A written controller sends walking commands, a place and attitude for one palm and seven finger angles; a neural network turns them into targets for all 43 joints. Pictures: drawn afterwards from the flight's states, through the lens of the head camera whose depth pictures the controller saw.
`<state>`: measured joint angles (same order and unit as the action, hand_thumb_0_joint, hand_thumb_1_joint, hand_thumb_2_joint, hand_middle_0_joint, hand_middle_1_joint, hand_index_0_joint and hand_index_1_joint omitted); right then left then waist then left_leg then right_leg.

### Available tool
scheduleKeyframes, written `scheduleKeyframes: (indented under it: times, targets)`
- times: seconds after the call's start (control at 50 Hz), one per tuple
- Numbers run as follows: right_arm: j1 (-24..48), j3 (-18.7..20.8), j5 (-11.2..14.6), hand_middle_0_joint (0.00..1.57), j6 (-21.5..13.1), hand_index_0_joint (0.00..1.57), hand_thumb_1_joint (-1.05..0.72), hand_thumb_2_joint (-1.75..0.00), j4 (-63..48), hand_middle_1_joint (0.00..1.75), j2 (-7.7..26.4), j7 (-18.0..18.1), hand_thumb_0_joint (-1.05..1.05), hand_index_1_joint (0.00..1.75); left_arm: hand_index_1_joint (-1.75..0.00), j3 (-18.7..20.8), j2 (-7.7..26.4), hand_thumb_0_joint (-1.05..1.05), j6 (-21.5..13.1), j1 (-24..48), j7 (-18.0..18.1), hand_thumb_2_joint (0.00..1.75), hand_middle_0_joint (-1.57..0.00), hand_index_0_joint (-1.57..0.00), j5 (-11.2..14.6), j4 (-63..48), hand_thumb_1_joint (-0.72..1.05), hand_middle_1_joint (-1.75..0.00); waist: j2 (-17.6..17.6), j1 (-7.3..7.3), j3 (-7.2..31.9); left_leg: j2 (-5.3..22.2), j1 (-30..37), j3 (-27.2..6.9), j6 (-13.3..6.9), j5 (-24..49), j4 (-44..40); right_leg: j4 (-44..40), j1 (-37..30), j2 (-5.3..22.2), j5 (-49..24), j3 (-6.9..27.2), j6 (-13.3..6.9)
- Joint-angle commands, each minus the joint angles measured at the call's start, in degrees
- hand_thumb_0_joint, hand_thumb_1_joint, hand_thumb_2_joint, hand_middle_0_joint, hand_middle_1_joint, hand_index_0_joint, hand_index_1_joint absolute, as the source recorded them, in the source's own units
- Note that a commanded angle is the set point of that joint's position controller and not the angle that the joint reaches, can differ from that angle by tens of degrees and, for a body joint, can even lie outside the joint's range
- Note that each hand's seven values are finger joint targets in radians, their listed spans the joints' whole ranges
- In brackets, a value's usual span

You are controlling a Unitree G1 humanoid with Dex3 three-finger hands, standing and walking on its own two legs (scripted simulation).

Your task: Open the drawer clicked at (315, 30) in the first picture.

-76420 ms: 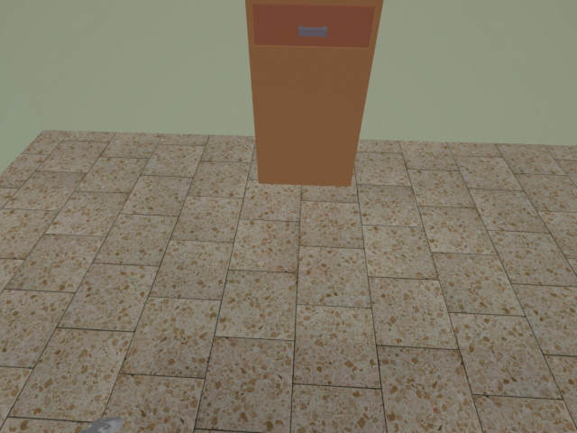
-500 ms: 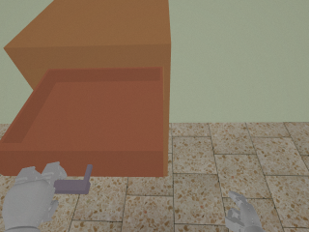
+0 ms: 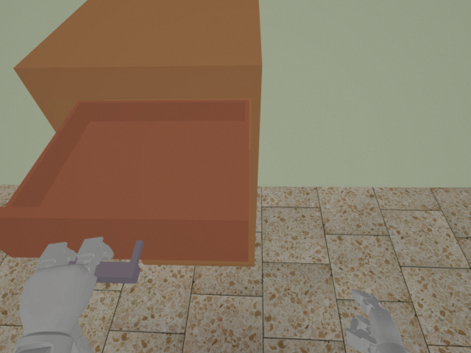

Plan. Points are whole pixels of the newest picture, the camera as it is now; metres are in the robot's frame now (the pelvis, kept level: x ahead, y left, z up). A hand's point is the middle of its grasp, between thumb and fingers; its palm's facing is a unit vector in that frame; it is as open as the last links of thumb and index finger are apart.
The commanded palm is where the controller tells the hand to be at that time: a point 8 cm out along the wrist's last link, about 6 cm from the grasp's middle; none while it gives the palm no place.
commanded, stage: lift the hand off the handle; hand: left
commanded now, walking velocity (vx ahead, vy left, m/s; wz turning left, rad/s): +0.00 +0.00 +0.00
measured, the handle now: (107, 259) +0.23 +0.25 +0.05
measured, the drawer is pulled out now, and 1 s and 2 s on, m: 0.30 0.30 0.30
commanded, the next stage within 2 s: draw the hand back to the body in 1.38 s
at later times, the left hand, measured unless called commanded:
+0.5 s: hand (68, 279) +0.18 +0.26 +0.09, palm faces +0.10 -0.07 -0.99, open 13.8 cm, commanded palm +0.15 +0.26 +0.15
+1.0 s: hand (57, 250) +0.19 +0.25 +0.16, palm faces +0.11 -0.08 -0.99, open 13.8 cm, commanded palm +0.16 +0.26 +0.22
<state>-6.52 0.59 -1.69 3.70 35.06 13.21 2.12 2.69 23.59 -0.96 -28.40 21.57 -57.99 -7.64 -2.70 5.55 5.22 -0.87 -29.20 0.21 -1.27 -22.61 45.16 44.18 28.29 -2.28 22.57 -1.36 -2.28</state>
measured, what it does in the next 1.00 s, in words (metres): stands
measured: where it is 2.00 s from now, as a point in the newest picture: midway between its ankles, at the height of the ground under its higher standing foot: outside the picture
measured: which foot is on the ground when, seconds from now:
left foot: down 0.00-1.00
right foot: down 0.00-1.00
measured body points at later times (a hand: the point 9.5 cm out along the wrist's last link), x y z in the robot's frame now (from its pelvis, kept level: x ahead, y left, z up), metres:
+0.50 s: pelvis +0.00 +0.00 +0.02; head +0.00 -0.03 +0.47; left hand +0.17 +0.26 +0.15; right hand +0.23 -0.21 -0.07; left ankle +0.00 +0.10 -0.71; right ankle +0.00 -0.10 -0.71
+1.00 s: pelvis +0.01 +0.00 +0.03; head +0.00 -0.04 +0.48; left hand +0.18 +0.25 +0.21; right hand +0.24 -0.19 -0.06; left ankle +0.00 +0.10 -0.71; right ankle +0.00 -0.10 -0.71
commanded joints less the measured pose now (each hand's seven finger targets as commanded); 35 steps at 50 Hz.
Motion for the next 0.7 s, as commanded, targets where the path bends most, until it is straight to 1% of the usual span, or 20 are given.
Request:
scheduleKeyframes:
  times: [0.0, 0.06, 0.1, 0.16, 0.2, 0.22, 0.26, 0.32, 0.36, 0.38, 0.42, 0.46, 0.48, 0.5, 0.52, 0.56, 0.58, 0.6, 0.66, 0.68]
  targets:
    - [8.3, 1.7, 0.7, 0.2, -2.6, 0.2, -0.9, -0.9, -9.4, 0.3, 5.7, 0.9, 0.0, 0.3, -1.2, 6.8, 9.8, 0.0, 2.3, 3.5, 2.1, 0.3, -0.3, -0.3, 1.3, -9.8, -0.5, -1.2, -0.8, -0.07, 7.7, -0.8, 7.3, -1.6, 0.4, 11.4, -6.9, -8.0, -2.9, 0.3, -13.3, 2.9, -0.4]
    - [8.2, 1.6, 0.8, 0.2, -2.9, 0.2, -0.9, -0.9, -9.4, 0.3, 6.0, 1.2, 0.0, 0.3, -1.2, 4.8, 8.7, 0.0, 3.1, 7.2, 0.9, 0.3, -0.3, -0.3, 2.0, -9.7, -0.5, -1.2, 0.2, -1.15, 6.7, -0.5, 7.7, -2.0, 0.4, 10.3, -8.0, -9.0, -2.5, 0.3, -10.5, 2.3, -0.2]
    - [8.7, 1.5, 0.9, 0.2, -3.3, 0.2, -0.9, -0.9, -9.7, 0.3, 5.7, 1.2, 0.0, 0.3, -1.2, 3.1, 8.3, 0.0, 3.2, 6.8, 0.0, 0.3, -0.3, -0.3, 2.1, -13.3, -0.5, -1.2, -1.4, -0.56, 8.1, -0.5, 9.5, -1.9, 0.2, 11.4, -8.5, -9.3, -3.5, 0.5, -10.6, 2.3, -0.2]
    - [8.7, 1.1, 0.6, 0.2, -3.4, 0.2, -0.9, -0.9, -9.9, 0.3, 5.9, 1.4, 0.0, 0.3, -1.2, 5.5, 11.3, 0.0, 3.4, 5.7, -1.0, 0.3, -0.3, -0.3, 2.4, -16.1, -0.5, -1.2, 0.4, 0.09, 9.1, -0.4, 10.7, -2.0, 0.2, 13.3, -9.1, -10.5, -6.0, 0.7, -12.7, 2.9, -0.2]
    - [9.0, 0.8, 0.6, 0.2, -3.4, 0.2, -0.9, -0.9, -9.6, 0.3, 5.7, 1.4, 0.0, 0.3, -1.2, 6.4, 12.1, 0.0, 3.4, 5.3, -1.5, 0.3, -0.3, -0.3, 2.2, -16.4, -0.5, -1.2, 0.9, 0.28, 7.0, -0.5, 10.6, -2.0, 0.2, 13.2, -9.8, -11.2, -6.0, 0.7, -12.8, 3.2, -0.2]
    - [8.9, 0.6, 0.4, 0.2, -3.4, 0.2, -0.9, -0.9, -9.9, 0.3, 5.6, 1.2, 0.0, 0.3, -1.2, 5.4, 11.2, 0.0, 3.3, 5.8, -1.6, 0.3, -0.3, -0.3, 1.8, -17.6, -0.5, -1.2, -0.2, 0.33, 6.4, -0.5, 11.1, -1.8, 0.1, 13.7, -9.9, -11.4, -5.6, 1.0, -13.1, 3.1, -0.2]
    - [9.3, 0.6, 0.8, 0.2, -3.1, 0.2, -0.9, -0.9, -10.0, 0.3, 5.7, 1.0, 0.0, 0.3, -1.2, 7.2, 12.3, 0.0, 4.0, 2.9, -1.9, 0.3, -0.3, -0.3, 2.1, -17.8, -0.5, -1.2, -1.8, 1.22, 6.2, -0.4, 12.1, -1.8, 0.7, 15.1, -10.8, -12.2, -7.5, 0.8, -14.2, 3.6, -0.5]
    - [9.5, 0.6, 0.9, 0.2, -3.2, 0.2, -0.9, -0.9, -10.2, 0.3, 5.7, 1.0, 0.0, 0.3, -1.2, 5.4, 10.9, 0.0, 4.3, 6.0, -3.2, 0.3, -0.3, -0.3, 3.2, -20.4, -0.5, -1.2, -0.1, 0.43, 5.2, -0.3, 13.1, -1.9, 0.2, 14.2, -11.7, -13.4, -7.8, 1.1, -13.3, 3.1, 0.1]
    - [9.8, 0.5, 1.1, 0.2, -3.1, 0.2, -0.9, -0.9, -9.9, 0.3, 5.9, 1.2, 0.0, 0.3, -1.2, 6.8, 12.2, 0.0, 4.6, 6.1, -4.2, 0.3, -0.3, -0.3, 4.1, -20.1, -0.5, -1.2, 0.2, 0.38, 4.3, -0.2, 14.2, -2.0, 0.3, 14.6, -12.6, -14.8, -8.9, 1.0, -13.2, 3.5, -0.1]
    - [9.7, 0.4, 1.1, 0.2, -3.2, 0.2, -0.9, -0.9, -10.0, 0.3, 5.7, 1.0, 0.0, 0.3, -1.2, 6.2, 11.6, 0.0, 4.9, 4.2, -4.8, 0.3, -0.3, -0.3, 4.1, -20.2, -0.5, -1.2, 0.0, 0.9, 4.2, -0.1, 14.5, -1.8, 0.2, 14.6, -13.0, -15.0, -9.1, 1.2, -13.0, 3.2, 0.1]
    - [9.6, 0.3, 1.3, 0.2, -2.9, 0.2, -0.9, -0.9, -9.9, 0.3, 5.8, 0.8, 0.0, 0.3, -1.2, 4.6, 10.7, 0.0, 5.5, 6.1, -6.2, 0.3, -0.3, -0.3, 4.2, -21.3, -0.5, -1.2, 0.3, 0.59, 4.0, -0.1, 15.4, -1.7, 0.2, 15.2, -13.9, -15.8, -9.8, 1.2, -13.2, 2.5, 0.3]
    - [10.5, 0.2, 1.5, 0.2, -2.8, 0.2, -0.9, -0.9, -10.1, 0.3, 6.1, 0.9, 0.0, 0.3, -1.2, 6.6, 12.7, 0.0, 6.1, 4.3, -7.3, 0.3, -0.3, -0.3, 4.8, -21.6, -0.5, -1.2, 0.2, 1.16, 4.1, 0.0, 16.2, -1.7, 0.4, 16.4, -14.6, -16.8, -12.0, 1.2, -15.1, 3.6, 0.1]
    - [10.1, -0.2, 1.4, 0.2, -2.7, 0.2, -0.9, -0.9, -10.4, 0.3, 5.8, 0.6, 0.0, 0.3, -1.2, 5.0, 11.6, 0.0, 6.4, 3.8, -7.9, 0.3, -0.3, -0.3, 4.5, -22.5, -0.5, -1.2, 0.1, 1.3, 3.9, 0.1, 16.3, -1.5, 0.3, 16.4, -15.0, -16.7, -11.9, 1.4, -14.4, 2.7, 0.4]
    - [10.5, 0.0, 1.6, 0.2, -2.4, 0.2, -0.9, -0.9, -10.0, 0.3, 5.8, 0.6, 0.0, 0.3, -1.2, 4.8, 11.8, 0.0, 6.6, 5.8, -8.5, 0.3, -0.3, -0.3, 4.8, -23.1, -0.5, -1.2, 0.4, 0.86, 2.5, 0.1, 16.6, -1.5, 0.4, 16.4, -15.6, -17.4, -11.8, 1.2, -14.2, 2.8, 0.3]
    - [10.4, -0.3, 1.4, 0.2, -2.4, 0.2, -0.9, -0.9, -10.5, 0.3, 6.0, 0.6, 0.0, 0.3, -1.2, 4.4, 11.9, 0.0, 6.6, 6.8, -8.9, 0.3, -0.3, -0.3, 4.5, -24.4, -0.5, -1.2, -0.1, 1.17, 3.3, 0.1, 17.0, -1.5, 0.2, 17.2, -15.9, -17.5, -12.6, 1.4, -14.8, 2.4, 0.4]
    - [11.7, -0.6, 1.7, 0.2, -2.2, 0.2, -0.9, -0.9, -10.8, 0.3, 6.2, 0.8, 0.0, 0.3, -1.2, 7.1, 14.4, 0.0, 7.2, 6.3, -9.4, 0.3, -0.3, -0.3, 4.9, -24.8, -0.5, -1.2, -1.5, 1.55, 3.0, 0.4, 17.9, -1.6, 0.5, 17.8, -16.6, -18.5, -14.3, 1.2, -15.6, 3.4, 0.1]
    - [10.6, -1.0, 1.5, 0.2, -2.1, 0.2, -0.9, -0.9, -10.7, 0.3, 5.8, 0.6, 0.0, 0.3, -1.2, 6.2, 13.8, 0.0, 7.4, 6.8, -9.8, 0.3, -0.3, -0.3, 4.5, -25.4, -0.5, -1.2, -0.9, 1.58, 3.3, 0.3, 18.2, -1.3, 0.2, 17.8, -16.6, -18.5, -14.2, 1.6, -15.1, 2.4, 0.4]
    - [11.1, -0.7, 1.6, 0.2, -1.9, 0.2, -0.9, -0.9, -10.0, 0.3, 5.8, 0.8, 0.0, 0.3, -1.2, 6.8, 14.8, 0.0, 7.3, 9.1, -10.2, 0.3, -0.3, -0.3, 4.7, -25.0, -0.5, -1.2, -1.0, 1.11, 1.8, 0.2, 18.5, -1.4, 0.3, 18.0, -17.1, -19.3, -14.3, 1.3, -15.8, 3.0, 0.2]
    - [12.2, -1.1, 2.0, 0.2, -1.9, 0.2, -0.9, -0.9, -10.8, 0.3, 6.1, 0.7, 0.0, 0.3, -1.2, 8.9, 16.0, 0.0, 7.7, 7.1, -11.1, 0.3, -0.3, -0.3, 5.6, -26.1, -0.5, -1.2, -1.2, 1.78, 2.9, 0.4, 20.0, -1.7, 0.4, 19.5, -17.7, -20.2, -16.6, 1.3, -17.7, 3.7, 0.2]
    - [11.2, -1.3, 1.9, 0.2, -1.8, 0.2, -0.9, -0.9, -10.8, 0.3, 5.8, 0.5, 0.0, 0.3, -1.2, 7.7, 15.1, 0.0, 7.7, 7.1, -11.6, 0.3, -0.3, -0.3, 5.7, -27.2, -0.5, -1.2, -1.5, 1.78, 3.6, 0.3, 20.3, -1.3, 0.2, 20.3, -17.8, -19.9, -17.2, 1.8, -18.3, 2.5, 0.4]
